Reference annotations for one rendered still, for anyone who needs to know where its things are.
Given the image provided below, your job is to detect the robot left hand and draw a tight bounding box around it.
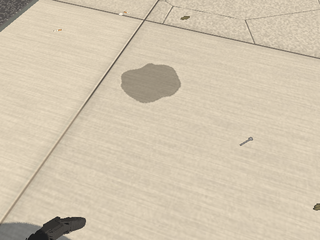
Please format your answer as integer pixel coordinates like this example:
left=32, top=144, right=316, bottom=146
left=26, top=216, right=86, bottom=240

